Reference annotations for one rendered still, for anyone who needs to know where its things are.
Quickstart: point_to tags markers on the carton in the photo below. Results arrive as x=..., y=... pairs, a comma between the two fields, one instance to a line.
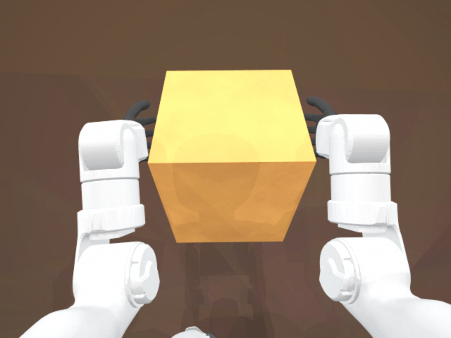
x=231, y=154

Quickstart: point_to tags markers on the left robot shin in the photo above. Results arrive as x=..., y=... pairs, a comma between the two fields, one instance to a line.
x=194, y=328

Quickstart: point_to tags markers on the robot right forearm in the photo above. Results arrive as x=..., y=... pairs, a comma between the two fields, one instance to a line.
x=358, y=149

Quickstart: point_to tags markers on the right robot upper arm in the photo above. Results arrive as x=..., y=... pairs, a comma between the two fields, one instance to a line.
x=370, y=277

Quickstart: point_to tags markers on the robot left forearm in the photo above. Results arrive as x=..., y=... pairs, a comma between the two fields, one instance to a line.
x=109, y=156

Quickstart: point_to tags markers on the left robot hand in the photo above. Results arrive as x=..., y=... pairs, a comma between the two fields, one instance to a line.
x=132, y=113

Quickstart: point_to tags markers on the right robot hand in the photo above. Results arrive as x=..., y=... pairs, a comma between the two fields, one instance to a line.
x=325, y=108

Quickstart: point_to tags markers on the left robot upper arm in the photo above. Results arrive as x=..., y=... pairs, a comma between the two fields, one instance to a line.
x=112, y=282

